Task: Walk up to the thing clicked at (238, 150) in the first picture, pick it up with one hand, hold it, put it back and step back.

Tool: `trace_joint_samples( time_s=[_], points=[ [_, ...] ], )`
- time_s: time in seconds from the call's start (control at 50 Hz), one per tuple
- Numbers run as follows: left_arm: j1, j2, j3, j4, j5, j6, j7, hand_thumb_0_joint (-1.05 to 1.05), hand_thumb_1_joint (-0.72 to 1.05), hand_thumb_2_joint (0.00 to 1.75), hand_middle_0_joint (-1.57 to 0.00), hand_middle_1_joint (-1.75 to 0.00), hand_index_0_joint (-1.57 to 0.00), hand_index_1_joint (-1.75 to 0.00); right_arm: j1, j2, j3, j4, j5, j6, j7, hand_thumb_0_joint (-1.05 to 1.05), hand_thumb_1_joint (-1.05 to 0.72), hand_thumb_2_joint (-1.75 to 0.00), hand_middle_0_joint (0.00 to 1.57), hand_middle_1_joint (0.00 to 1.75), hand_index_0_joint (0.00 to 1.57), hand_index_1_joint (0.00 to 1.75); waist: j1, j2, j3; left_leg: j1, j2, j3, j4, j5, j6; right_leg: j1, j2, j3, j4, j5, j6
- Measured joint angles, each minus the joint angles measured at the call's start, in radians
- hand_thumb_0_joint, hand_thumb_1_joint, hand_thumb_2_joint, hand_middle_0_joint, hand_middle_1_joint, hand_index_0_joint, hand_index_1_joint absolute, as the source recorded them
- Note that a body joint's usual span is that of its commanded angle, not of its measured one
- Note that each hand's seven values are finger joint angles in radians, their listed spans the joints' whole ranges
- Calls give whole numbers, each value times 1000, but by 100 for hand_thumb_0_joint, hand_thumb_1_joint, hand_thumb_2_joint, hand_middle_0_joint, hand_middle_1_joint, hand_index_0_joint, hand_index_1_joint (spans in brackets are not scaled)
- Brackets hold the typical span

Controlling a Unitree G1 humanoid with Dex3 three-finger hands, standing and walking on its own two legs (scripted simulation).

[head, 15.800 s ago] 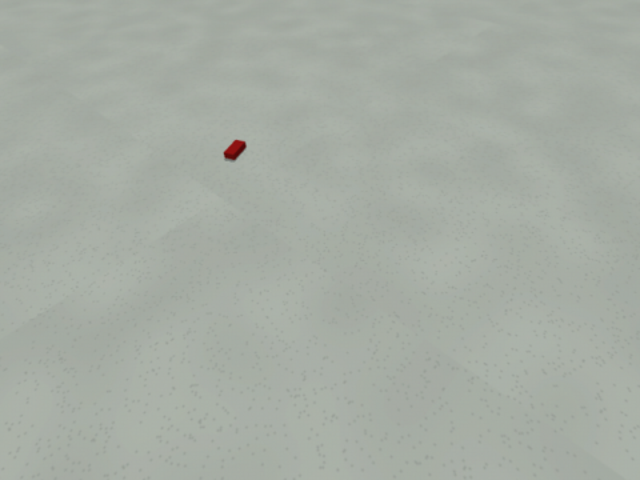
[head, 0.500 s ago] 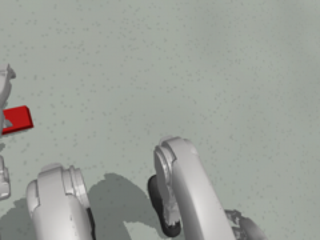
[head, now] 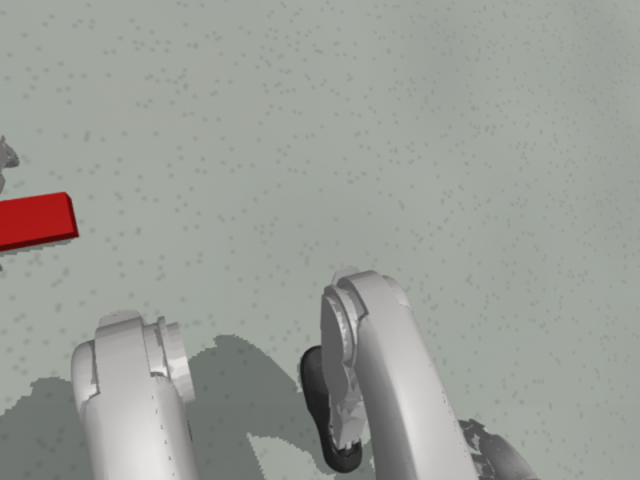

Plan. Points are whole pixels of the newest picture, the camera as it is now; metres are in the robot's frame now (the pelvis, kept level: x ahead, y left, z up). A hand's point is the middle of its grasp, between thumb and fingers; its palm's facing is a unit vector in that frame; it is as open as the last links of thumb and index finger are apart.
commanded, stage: rest palm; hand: left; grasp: from above
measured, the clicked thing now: (20, 223) +0.46 +0.33 -0.30
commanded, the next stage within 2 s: close in 1.52 s
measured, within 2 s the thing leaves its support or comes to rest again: neither
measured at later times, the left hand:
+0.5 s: hand (22, 222) +0.45 +0.31 -0.25, palm faces -0.46 -0.12 -0.88, open 14.0 cm
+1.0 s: hand (15, 234) +0.43 +0.33 -0.27, palm faces -0.47 -0.15 -0.87, open 14.2 cm
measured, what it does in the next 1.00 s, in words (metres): stands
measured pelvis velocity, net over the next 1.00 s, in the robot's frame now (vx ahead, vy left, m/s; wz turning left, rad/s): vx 0.00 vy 0.00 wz -0.07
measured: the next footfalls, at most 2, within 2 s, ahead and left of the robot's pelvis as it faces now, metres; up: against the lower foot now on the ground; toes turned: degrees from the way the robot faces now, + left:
none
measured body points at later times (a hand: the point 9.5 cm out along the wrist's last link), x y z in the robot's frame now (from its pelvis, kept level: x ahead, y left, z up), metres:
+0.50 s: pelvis +0.00 +0.00 -0.02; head +0.27 +0.11 +0.32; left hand +0.47 +0.32 -0.20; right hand +0.04 -0.26 -0.09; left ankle +0.07 +0.13 -0.28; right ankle +0.10 -0.13 -0.28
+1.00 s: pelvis +0.00 +0.00 -0.02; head +0.28 +0.13 +0.31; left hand +0.45 +0.33 -0.22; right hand +0.08 -0.26 -0.08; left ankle +0.07 +0.13 -0.28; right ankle +0.10 -0.13 -0.28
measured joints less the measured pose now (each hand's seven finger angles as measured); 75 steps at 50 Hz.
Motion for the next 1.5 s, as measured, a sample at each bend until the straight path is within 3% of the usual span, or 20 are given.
trace_joint_samples(
  time_s=[0.18,0.26,0.34,0.48,0.56,0.62,0.72,0.8,0.98,1.2,1.34,1.5],
  points=[
    [-26,6,32,136,88,22,144,0,-49,97,-11,-98,-12,-97,-34,0,27,-16,-26,-25,25,0,-90,-89,20,30,20,30,-49,-21,1,-5,3,-7,14,5,7,-1,6,-5,4,11,1],
    [-49,27,33,209,97,49,190,0,-50,97,-10,-98,-10,-97,-40,-3,44,-16,-40,-49,30,0,-90,-89,20,30,20,30,-70,-25,23,-22,7,-9,24,20,11,-22,13,-5,11,31,7],
    [-62,46,36,241,84,71,213,0,-50,97,-9,-99,-10,-98,-28,-7,66,-12,-53,-79,38,0,-90,-89,20,30,20,30,-86,-36,48,-34,12,-8,36,28,11,-38,19,-3,23,43,10],
    [-63,82,52,245,45,87,217,0,-49,95,-8,-101,-10,-99,-4,-15,106,-2,-69,-122,52,0,-90,-89,20,30,20,30,-108,-51,85,-32,17,-25,62,10,2,-44,30,-12,42,39,16],
    [-44,102,83,240,27,85,216,0,-49,95,-8,-102,-10,-99,-3,-23,120,-10,-75,-133,57,0,-90,-89,20,30,20,30,-115,-51,96,-25,20,-40,74,-11,-2,-39,35,-23,44,28,17],
    [-24,108,97,224,22,80,213,0,-49,94,-8,-102,-9,-100,-9,-26,124,-15,-83,-133,61,1,-90,-89,20,30,20,30,-112,-50,102,-19,22,-47,77,-24,-4,-31,37,-28,42,19,17],
    [-8,113,86,209,8,68,203,0,-50,94,-8,-102,-9,-100,-31,-31,127,-23,-90,-137,71,0,-91,-89,20,30,20,30,-102,-57,110,-7,22,-53,80,-39,-6,-17,37,-33,42,7,17],
    [2,129,110,212,12,53,208,0,-50,95,-8,-101,-9,-99,-52,-34,124,-31,-95,-138,77,0,-91,-89,20,30,20,29,-96,-68,117,1,19,-61,85,-43,-9,-7,36,-39,43,3,15],
    [-7,135,62,217,31,27,221,0,-52,97,-8,-99,-8,-99,-79,-44,126,-27,-107,-141,84,0,-91,-89,20,30,20,29,-80,-85,122,1,14,-70,96,-39,-6,2,36,-47,45,6,18],
    [-23,118,33,249,56,45,290,0,-52,98,-8,-100,-8,-100,-85,-40,145,-20,-114,-164,105,0,-91,-90,20,30,20,29,-95,-91,120,-1,17,-77,104,-37,2,7,41,-53,41,13,17],
    [-21,111,29,263,28,86,307,0,-52,98,-8,-101,-8,-101,-82,-47,155,-21,-112,-190,118,0,-91,-90,20,30,20,29,-103,-89,136,-4,21,-76,103,-28,7,2,46,-52,37,26,23],
    [-21,140,72,270,-15,99,276,0,-53,98,-9,-100,-8,-101,-70,-58,164,-29,-103,-214,120,0,-91,-90,20,30,20,29,-110,-96,156,0,24,-76,104,-26,6,2,48,-50,39,31,27]
  ],
)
